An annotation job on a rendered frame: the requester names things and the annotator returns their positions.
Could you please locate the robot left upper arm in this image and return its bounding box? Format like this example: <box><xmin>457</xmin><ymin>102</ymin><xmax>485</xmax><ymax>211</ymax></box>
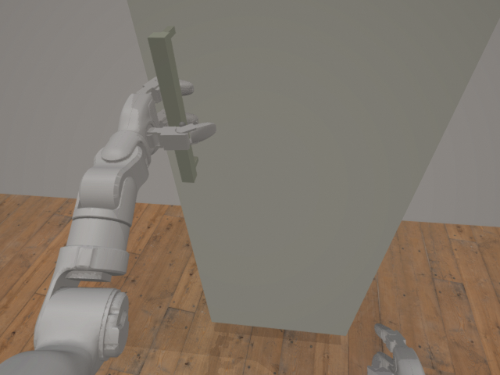
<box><xmin>0</xmin><ymin>287</ymin><xmax>129</xmax><ymax>375</ymax></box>

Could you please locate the fridge door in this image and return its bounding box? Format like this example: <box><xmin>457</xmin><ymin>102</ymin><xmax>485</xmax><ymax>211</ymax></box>
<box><xmin>127</xmin><ymin>0</ymin><xmax>500</xmax><ymax>336</ymax></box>

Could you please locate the robot left hand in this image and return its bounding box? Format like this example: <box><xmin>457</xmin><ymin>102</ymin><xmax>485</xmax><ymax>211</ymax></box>
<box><xmin>117</xmin><ymin>77</ymin><xmax>216</xmax><ymax>155</ymax></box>

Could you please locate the robot right hand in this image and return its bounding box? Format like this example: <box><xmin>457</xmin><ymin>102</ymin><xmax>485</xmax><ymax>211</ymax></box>
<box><xmin>367</xmin><ymin>323</ymin><xmax>425</xmax><ymax>375</ymax></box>

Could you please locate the handle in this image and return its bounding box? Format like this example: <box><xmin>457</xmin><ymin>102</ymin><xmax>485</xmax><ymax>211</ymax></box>
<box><xmin>148</xmin><ymin>26</ymin><xmax>198</xmax><ymax>183</ymax></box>

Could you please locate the left robot forearm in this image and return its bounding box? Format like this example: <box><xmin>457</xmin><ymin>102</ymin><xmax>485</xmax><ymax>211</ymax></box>
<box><xmin>34</xmin><ymin>130</ymin><xmax>151</xmax><ymax>350</ymax></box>

